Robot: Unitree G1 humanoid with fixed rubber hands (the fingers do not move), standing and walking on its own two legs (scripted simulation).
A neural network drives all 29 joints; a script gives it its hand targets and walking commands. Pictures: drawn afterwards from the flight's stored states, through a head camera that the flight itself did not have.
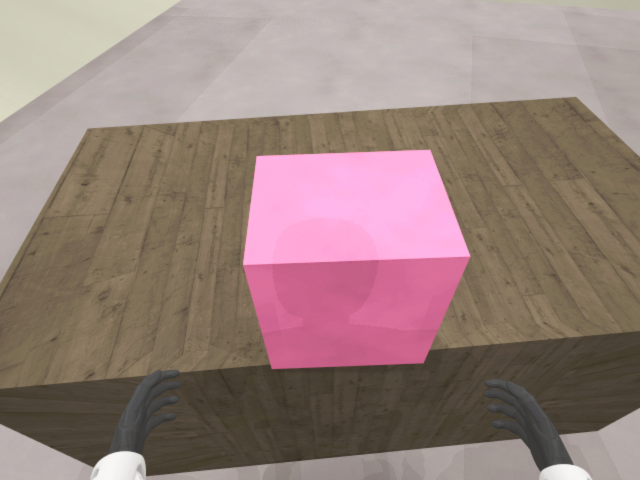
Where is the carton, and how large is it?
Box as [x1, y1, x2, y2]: [243, 150, 469, 368]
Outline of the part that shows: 430,150 257,156 243,266 272,368 423,362 469,258 468,251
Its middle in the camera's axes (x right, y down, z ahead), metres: +0.04 +0.04 +0.56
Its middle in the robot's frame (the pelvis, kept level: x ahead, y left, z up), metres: +0.40 -0.02 +0.03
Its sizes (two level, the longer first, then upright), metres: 0.236 0.186 0.265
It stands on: a pedestal, 0.67 m high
